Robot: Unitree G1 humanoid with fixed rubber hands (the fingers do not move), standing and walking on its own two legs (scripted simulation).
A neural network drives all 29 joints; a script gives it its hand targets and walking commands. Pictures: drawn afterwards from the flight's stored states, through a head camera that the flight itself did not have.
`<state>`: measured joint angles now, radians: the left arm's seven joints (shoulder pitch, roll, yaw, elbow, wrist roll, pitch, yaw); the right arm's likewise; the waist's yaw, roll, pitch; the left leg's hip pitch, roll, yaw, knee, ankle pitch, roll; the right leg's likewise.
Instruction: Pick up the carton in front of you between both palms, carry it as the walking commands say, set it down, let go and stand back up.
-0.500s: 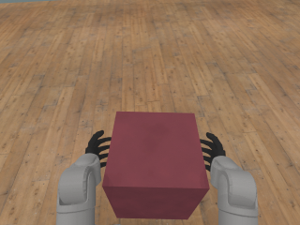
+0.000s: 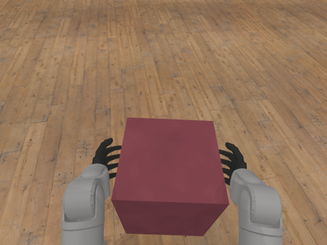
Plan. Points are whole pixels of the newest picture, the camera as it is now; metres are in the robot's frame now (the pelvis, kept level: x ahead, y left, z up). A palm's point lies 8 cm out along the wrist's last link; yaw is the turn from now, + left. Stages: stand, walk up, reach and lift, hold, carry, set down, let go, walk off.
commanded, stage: carry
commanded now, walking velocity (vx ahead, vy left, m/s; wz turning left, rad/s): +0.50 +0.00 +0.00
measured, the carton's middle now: (167, 180) +0.29 +0.00 -0.01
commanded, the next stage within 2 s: hold in 1.98 s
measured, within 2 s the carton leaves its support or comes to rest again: neither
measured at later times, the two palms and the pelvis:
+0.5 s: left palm (126, 88) +0.55 +0.13 +0.07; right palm (219, 91) +0.57 -0.17 +0.06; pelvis +0.28 -0.04 -0.01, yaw +3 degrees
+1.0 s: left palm (123, 68) +0.65 +0.15 +0.07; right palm (210, 71) +0.66 -0.15 +0.07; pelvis +0.38 -0.01 -0.01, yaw +2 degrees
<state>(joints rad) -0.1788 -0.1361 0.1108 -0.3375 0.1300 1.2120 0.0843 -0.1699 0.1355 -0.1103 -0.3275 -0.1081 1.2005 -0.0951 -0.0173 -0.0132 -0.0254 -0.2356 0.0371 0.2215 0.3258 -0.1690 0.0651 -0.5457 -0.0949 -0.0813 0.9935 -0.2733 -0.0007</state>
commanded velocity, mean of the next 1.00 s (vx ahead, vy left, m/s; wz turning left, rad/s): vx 0.04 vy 0.00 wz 0.00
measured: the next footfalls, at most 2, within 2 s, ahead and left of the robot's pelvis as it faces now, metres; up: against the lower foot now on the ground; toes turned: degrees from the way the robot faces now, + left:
right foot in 0.24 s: +0.37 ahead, -0.12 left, +0.00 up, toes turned +7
left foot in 0.52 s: +0.35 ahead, +0.10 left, +0.00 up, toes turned -3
